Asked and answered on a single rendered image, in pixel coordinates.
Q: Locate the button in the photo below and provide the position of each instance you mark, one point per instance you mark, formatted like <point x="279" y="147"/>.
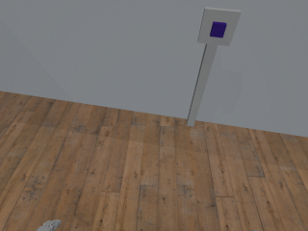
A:
<point x="218" y="29"/>

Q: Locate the panel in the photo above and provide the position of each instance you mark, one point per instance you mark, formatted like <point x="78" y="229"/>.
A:
<point x="231" y="18"/>

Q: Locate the left robot hand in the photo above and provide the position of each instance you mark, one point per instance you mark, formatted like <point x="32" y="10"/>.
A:
<point x="50" y="225"/>

